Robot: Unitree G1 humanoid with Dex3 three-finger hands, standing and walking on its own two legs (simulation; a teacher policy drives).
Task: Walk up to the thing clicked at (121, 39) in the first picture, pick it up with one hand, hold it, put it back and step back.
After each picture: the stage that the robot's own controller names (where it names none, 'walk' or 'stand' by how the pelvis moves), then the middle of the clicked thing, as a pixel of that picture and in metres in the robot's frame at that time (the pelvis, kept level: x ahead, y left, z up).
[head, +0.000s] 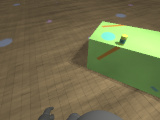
stand; (123, 40) +0.90 -0.30 -0.05
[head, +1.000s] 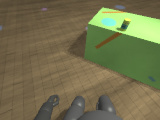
walk; (125, 25) +0.98 -0.18 +0.06
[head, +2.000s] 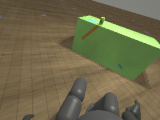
walk; (101, 21) +1.38 +0.19 +0.23
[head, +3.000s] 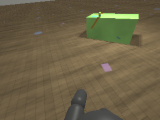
walk; (99, 14) +2.62 +0.12 +0.02
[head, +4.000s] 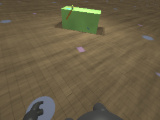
walk; (72, 7) +3.13 +0.74 -0.04
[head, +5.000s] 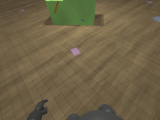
walk; out of the picture +2.61 +0.99 -0.04
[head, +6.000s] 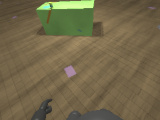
walk; (51, 5) +2.11 +0.98 -0.02
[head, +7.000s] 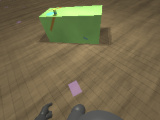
walk; (55, 12) +1.80 +0.89 -0.04
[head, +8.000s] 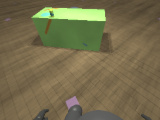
stand; (51, 13) +1.52 +0.83 -0.02
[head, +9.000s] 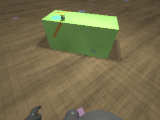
walk; (62, 17) +1.49 +0.53 -0.03
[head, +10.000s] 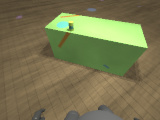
walk; (71, 26) +1.08 +0.33 -0.04
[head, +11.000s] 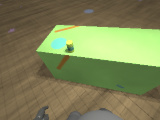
walk; (70, 46) +0.66 +0.23 -0.03
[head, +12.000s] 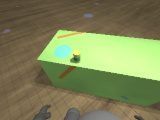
stand; (77, 56) +0.54 +0.17 -0.03
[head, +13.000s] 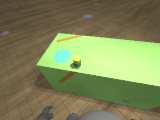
stand; (77, 62) +0.50 +0.15 -0.05
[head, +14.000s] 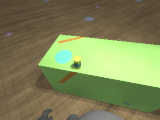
stand; (77, 62) +0.50 +0.15 -0.05
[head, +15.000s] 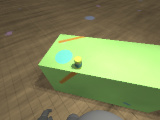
stand; (78, 63) +0.50 +0.15 -0.05
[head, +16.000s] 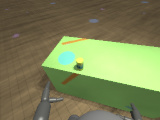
rise first; (80, 64) +0.49 +0.15 -0.05
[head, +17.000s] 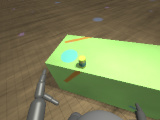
go down; (82, 62) +0.51 +0.14 -0.05
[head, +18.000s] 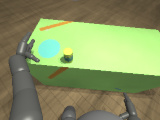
go down; (68, 56) +0.48 +0.15 -0.01
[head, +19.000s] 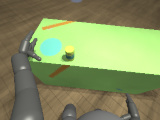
approach; (69, 53) +0.50 +0.14 +0.00
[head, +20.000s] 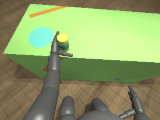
close; (63, 43) +0.53 +0.15 +0.04
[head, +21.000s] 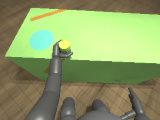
lift; (65, 49) +0.49 +0.14 +0.04
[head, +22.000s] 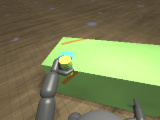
lift; (66, 66) +0.31 +0.17 +0.16
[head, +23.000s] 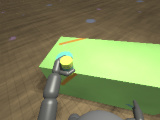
hold; (67, 66) +0.32 +0.17 +0.14
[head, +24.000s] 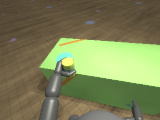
hold; (69, 67) +0.33 +0.16 +0.13
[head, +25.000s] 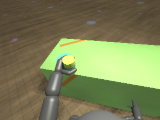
hold; (69, 65) +0.33 +0.15 +0.14
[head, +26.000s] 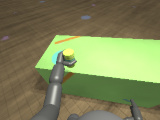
crouch; (69, 58) +0.40 +0.16 +0.12
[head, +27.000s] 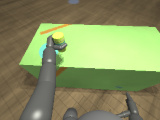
lower; (60, 42) +0.51 +0.18 +0.12
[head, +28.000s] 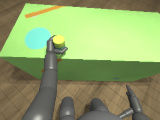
lower; (60, 45) +0.51 +0.17 +0.04
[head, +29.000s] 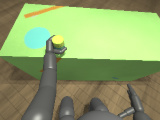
lower; (59, 45) +0.51 +0.17 +0.04
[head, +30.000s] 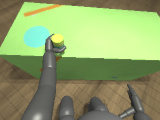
lower; (58, 44) +0.51 +0.17 +0.05
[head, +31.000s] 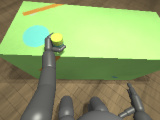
lower; (58, 43) +0.52 +0.17 +0.05
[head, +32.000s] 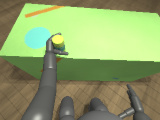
open; (59, 45) +0.51 +0.17 +0.04
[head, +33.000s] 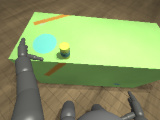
sink last; (65, 51) +0.49 +0.16 +0.02
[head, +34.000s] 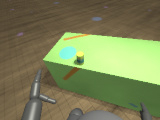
stand; (80, 58) +0.53 +0.16 -0.01
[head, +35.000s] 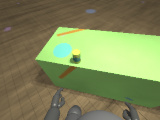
stand; (76, 56) +0.51 +0.16 +0.00
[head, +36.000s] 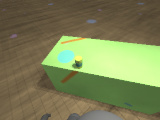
stand; (78, 62) +0.52 +0.15 -0.05
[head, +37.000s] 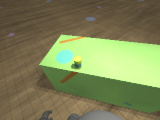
stand; (77, 63) +0.50 +0.15 -0.05
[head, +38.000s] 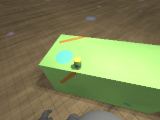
stand; (77, 63) +0.49 +0.15 -0.05
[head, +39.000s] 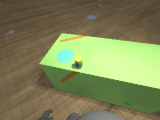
stand; (78, 62) +0.50 +0.14 -0.05
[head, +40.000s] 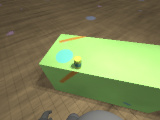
stand; (77, 62) +0.50 +0.15 -0.05
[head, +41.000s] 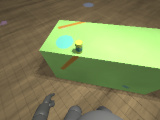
walk; (79, 47) +0.60 +0.15 -0.02
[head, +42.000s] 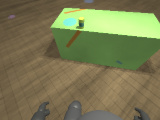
walk; (81, 23) +0.99 +0.22 -0.03
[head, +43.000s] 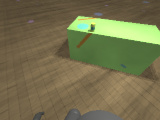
walk; (92, 27) +1.18 +0.09 -0.03
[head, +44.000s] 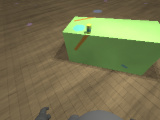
stand; (88, 28) +1.10 +0.13 -0.05
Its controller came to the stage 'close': yes
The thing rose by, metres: 0.22
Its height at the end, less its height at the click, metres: +0.00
